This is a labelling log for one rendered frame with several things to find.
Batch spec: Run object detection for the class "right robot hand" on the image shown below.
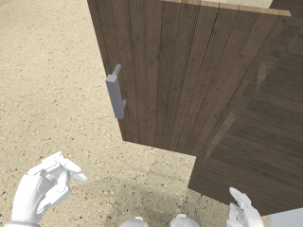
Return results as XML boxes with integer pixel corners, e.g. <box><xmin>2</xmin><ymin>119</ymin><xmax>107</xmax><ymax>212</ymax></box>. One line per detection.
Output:
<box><xmin>226</xmin><ymin>187</ymin><xmax>265</xmax><ymax>227</ymax></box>

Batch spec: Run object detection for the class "handle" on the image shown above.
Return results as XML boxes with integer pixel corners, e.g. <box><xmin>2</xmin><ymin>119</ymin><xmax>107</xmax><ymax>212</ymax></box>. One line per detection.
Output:
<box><xmin>105</xmin><ymin>64</ymin><xmax>127</xmax><ymax>119</ymax></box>

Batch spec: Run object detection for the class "robot right thigh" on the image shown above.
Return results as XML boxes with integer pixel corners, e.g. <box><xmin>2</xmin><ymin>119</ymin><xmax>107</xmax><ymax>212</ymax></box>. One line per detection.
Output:
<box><xmin>169</xmin><ymin>217</ymin><xmax>200</xmax><ymax>227</ymax></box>

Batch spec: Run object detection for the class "left robot hand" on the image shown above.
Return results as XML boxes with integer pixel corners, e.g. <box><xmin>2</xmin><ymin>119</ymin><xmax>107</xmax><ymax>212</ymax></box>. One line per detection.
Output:
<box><xmin>10</xmin><ymin>151</ymin><xmax>89</xmax><ymax>224</ymax></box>

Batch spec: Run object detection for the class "cupboard door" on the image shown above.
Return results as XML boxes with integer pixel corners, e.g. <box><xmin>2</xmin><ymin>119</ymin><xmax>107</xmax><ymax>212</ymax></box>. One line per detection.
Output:
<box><xmin>87</xmin><ymin>0</ymin><xmax>292</xmax><ymax>158</ymax></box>

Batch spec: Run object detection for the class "robot right shin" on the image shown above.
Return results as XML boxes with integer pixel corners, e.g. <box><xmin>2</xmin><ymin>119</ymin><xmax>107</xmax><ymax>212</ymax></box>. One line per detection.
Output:
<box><xmin>176</xmin><ymin>214</ymin><xmax>187</xmax><ymax>218</ymax></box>

